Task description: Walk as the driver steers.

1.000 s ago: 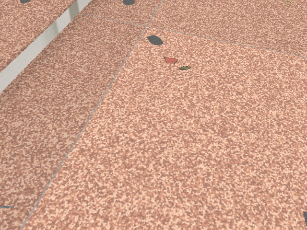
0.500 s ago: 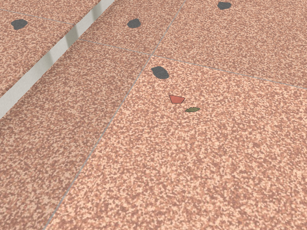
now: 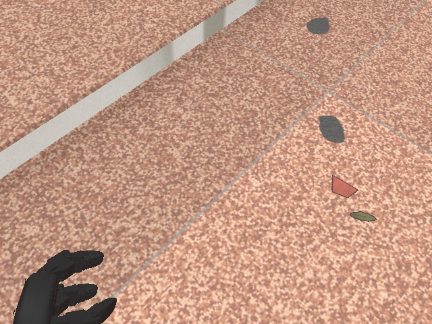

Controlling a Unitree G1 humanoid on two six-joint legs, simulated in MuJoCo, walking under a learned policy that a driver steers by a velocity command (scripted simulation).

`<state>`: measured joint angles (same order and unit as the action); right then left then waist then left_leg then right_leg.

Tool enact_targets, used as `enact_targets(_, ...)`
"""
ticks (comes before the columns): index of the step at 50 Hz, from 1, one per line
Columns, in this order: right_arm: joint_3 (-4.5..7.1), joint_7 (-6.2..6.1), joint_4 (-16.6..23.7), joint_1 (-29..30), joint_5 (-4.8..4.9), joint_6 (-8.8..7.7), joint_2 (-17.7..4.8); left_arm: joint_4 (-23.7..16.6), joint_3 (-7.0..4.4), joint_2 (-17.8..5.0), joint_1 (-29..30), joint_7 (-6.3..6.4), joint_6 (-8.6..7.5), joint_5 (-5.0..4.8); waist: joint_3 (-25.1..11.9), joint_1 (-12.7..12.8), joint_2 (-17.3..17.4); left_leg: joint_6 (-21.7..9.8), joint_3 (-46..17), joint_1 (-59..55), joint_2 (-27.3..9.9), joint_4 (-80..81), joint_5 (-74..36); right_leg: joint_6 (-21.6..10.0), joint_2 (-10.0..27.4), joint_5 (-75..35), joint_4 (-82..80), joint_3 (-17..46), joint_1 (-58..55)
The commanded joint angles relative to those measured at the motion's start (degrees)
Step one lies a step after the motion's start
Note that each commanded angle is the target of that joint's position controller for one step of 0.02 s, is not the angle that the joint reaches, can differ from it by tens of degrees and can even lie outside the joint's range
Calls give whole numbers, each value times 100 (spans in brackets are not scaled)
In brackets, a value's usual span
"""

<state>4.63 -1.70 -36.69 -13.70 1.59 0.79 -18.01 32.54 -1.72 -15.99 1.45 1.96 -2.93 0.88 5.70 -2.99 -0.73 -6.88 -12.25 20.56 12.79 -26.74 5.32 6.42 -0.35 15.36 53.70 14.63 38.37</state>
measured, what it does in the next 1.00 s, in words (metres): walks ahead, turning left: right foot, then left foot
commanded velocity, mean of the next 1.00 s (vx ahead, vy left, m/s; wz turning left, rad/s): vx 0.13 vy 0.00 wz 0.82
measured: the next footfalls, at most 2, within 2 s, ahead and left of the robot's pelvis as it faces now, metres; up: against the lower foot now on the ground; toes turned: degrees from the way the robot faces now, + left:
right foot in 0.18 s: +0.23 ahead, -0.16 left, +0.00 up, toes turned +23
left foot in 0.62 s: +0.05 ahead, +0.06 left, +0.00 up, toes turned +41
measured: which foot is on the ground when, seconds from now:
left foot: down 0.00-0.16, up 0.18-0.60, down 0.62-1.00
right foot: up 0.00-0.16, down 0.18-0.62, up 0.64-1.00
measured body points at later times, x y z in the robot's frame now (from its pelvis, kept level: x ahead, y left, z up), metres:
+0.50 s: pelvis +0.09 -0.08 +0.00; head +0.14 -0.05 +0.45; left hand +0.10 +0.23 -0.10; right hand +0.37 -0.26 -0.08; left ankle +0.04 +0.05 -0.67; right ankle +0.20 -0.18 -0.73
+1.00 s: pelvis +0.12 -0.02 +0.02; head +0.10 +0.00 +0.46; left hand +0.02 +0.29 -0.08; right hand +0.40 -0.11 -0.07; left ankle +0.02 +0.03 -0.73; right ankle +0.26 -0.09 -0.69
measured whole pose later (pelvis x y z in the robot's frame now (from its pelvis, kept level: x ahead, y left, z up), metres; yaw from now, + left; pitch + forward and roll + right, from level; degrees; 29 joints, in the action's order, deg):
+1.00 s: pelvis +0.12 -0.02 +0.02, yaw +48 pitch +3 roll -2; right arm 1.9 -0.6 -36.2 -16.6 0.7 -2.0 -15.8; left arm 41.8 -4.7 -18.0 -9.9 -1.6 -3.1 -1.2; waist -2.9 -1.0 -0.5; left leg -3.1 -7.1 10.9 1.8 -22.9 14.6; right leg 1.7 1.2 11.3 40.5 0.2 26.4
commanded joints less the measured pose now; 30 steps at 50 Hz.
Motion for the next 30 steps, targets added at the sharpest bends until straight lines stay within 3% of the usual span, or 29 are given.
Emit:
enact_targets(1,265,-167,525,151,59,124,-864,-133,-167,-455,-316,13,39,-64,-1510,219,597,-309,-1361,-703,-1112,276,-1219,57,-437,-688,-774,-490,-832)
enact_targets(4,262,-154,621,146,-19,176,-765,-136,-223,-556,-6,-35,-60,-64,-1242,66,976,-233,-1842,-904,-1164,102,-689,-47,-495,-634,-1572,-347,-907)
enact_targets(7,244,-106,795,427,-22,183,-699,54,-351,-736,-306,-104,-184,-89,-1203,229,1162,-52,-2230,-935,-1120,-359,-558,-251,-416,-845,-2750,-311,-1695)
enact_targets(8,201,-81,832,468,3,194,-591,167,-380,-730,-540,-119,-209,-105,-1233,336,931,115,-2052,-649,-884,-816,380,-419,-156,-1587,-3444,-353,-2378)
enact_targets(9,76,-46,778,-20,-46,206,-182,135,-410,-907,-539,-90,-163,-44,-1555,64,-32,362,-1392,98,-435,-1948,2665,-947,996,-2222,-3379,522,-3465)
enact_targets(10,89,-32,858,-234,-59,192,-316,-4,-420,-1094,-580,-71,-47,115,-1418,-97,-961,660,-439,1140,106,-2923,3782,-1727,1960,-3603,-3245,1636,-3826)
enact_targets(11,222,59,956,-352,-83,134,-907,99,-478,-1084,-833,-65,-17,143,-1632,-105,-1527,953,-131,1562,-468,-4024,3416,-2308,2598,-3041,-3424,2553,-3729)
enact_targets(12,321,80,753,-223,-21,158,-1260,-24,-412,-757,-594,-28,14,74,-1351,36,-969,1104,7,1656,-808,-4416,2836,-2169,2162,-2261,-3379,1811,-3492)
enact_targets(13,347,68,642,-113,8,226,-1264,-63,-359,-577,-442,23,93,26,-1103,92,-578,1169,109,1690,-936,-4615,2339,-1845,1654,-1530,-3360,996,-3203)
enact_targets(15,239,54,667,-106,-6,316,-940,-73,-333,-660,-311,103,205,-16,-775,112,-427,1220,537,1692,-1101,-4828,1811,-1679,1278,-1330,-3541,184,-2691)
enact_targets(16,185,61,737,7,-6,311,-794,-20,-341,-705,-410,131,233,26,-721,180,-485,1222,764,1661,-1207,-4677,1663,-1694,1171,-1462,-3645,-140,-2619)
enact_targets(19,110,59,902,339,19,261,-613,129,-392,-799,-740,151,287,83,-950,439,-745,1304,1005,1815,-1559,-4111,1560,-1908,1367,-1720,-3741,-530,-3204)
enact_targets(23,83,102,937,433,-28,257,-530,224,-493,-998,-679,75,311,30,-1165,478,-806,1249,1143,1328,-1834,-3206,1489,-1950,1661,-1644,-3779,-990,-3321)
enact_targets(28,146,207,852,286,-21,362,-565,353,-593,-1133,-573,-89,278,-112,-1147,362,-932,902,1572,251,-1717,-1717,1436,-1667,1859,-1448,-3549,-1639,-3097)
enact_targets(30,230,225,713,-73,-11,408,-572,435,-598,-1046,-578,-123,266,-214,-1214,118,-756,605,1731,-529,-1494,-626,942,-1287,1812,-1151,-2962,-1969,-2899)
Velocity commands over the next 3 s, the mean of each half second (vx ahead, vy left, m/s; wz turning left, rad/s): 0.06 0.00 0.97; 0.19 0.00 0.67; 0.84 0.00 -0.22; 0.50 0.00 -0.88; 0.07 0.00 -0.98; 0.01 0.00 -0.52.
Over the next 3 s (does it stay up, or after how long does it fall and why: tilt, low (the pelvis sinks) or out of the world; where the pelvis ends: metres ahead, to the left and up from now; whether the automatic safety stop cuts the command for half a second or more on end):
stays up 0.73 0.36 0.01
